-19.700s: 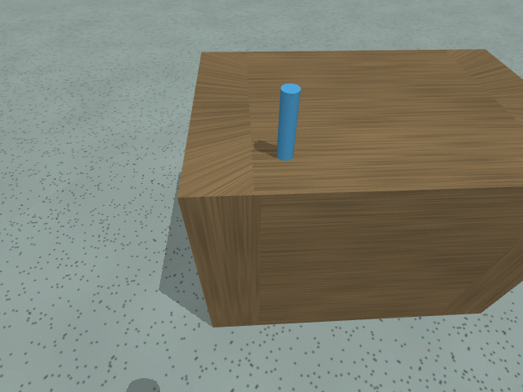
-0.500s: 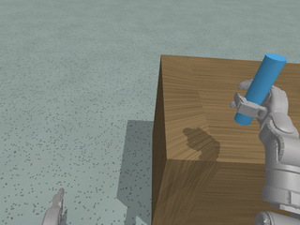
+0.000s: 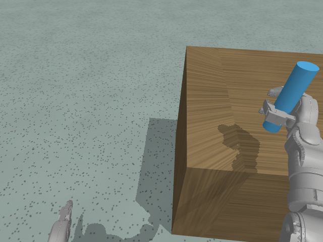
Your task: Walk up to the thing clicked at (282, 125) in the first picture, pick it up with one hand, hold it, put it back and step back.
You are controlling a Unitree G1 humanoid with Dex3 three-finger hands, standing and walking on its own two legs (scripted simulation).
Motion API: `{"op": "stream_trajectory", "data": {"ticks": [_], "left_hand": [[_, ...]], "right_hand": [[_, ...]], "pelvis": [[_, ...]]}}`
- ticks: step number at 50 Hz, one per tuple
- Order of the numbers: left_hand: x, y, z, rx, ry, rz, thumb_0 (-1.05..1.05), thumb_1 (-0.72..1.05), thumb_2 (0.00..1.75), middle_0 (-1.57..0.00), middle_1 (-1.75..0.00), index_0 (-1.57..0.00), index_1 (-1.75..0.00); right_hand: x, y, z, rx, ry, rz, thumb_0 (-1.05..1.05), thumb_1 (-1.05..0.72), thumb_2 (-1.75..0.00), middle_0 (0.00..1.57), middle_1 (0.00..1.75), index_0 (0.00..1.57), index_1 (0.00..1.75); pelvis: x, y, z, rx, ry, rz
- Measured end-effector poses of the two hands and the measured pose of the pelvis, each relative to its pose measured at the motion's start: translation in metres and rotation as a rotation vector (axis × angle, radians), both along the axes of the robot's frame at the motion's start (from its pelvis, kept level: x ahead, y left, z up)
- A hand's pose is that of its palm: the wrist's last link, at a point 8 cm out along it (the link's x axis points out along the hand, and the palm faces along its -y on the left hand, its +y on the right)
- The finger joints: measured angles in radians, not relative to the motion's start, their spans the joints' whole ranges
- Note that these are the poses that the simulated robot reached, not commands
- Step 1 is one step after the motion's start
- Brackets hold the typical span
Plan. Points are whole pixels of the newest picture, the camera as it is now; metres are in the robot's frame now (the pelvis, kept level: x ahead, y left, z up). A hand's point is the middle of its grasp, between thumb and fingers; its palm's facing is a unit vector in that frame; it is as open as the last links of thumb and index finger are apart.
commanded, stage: crouch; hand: right
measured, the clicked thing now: (286, 100) +0.42 -0.26 +0.18
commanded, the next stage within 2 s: lower in 0.46 s
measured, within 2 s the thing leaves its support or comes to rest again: rests again in 1.38 s
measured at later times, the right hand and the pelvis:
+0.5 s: hand (275, 107) +0.44 -0.26 +0.13, palm faces +0.32 +0.95 +0.00, open 5.1 cm; pelvis +0.01 -0.01 +0.00, yaw +0 degrees
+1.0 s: hand (267, 119) +0.45 -0.26 +0.07, palm faces +0.31 +0.95 +0.00, open 5.1 cm; pelvis +0.00 -0.01 -0.01, yaw +1 degrees
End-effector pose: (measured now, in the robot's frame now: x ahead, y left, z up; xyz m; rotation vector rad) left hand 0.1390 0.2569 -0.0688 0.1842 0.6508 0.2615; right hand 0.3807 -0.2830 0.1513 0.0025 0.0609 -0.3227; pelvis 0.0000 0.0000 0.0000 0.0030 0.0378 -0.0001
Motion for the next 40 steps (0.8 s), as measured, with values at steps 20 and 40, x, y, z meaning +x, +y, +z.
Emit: {"op": "stream_trajectory", "data": {"ticks": [20,40], "left_hand": [[0.003,-0.002,0.0,0.014,0.04,0.019,-0.01,-0.54,0.06,-0.06,-0.05,-0.06,-0.05],[0.0,-0.003,-0.001,0.034,0.075,0.023,-0.01,-0.55,0.07,-0.06,-0.04,-0.05,-0.06]], "right_hand": [[0.022,-0.017,-0.017,-0.004,-0.025,-0.006,0.0,-0.19,-1.13,1.03,1.12,1.02,1.13],[0.033,-0.025,-0.05,0.012,0.005,0.004,0.0,-0.2,-1.13,1.02,1.13,1.02,1.13]], "pelvis": [[0.005,-0.004,-0.003,0.007,0.054,0.004],[0.006,-0.008,-0.008,0.014,0.1,0.006]]}}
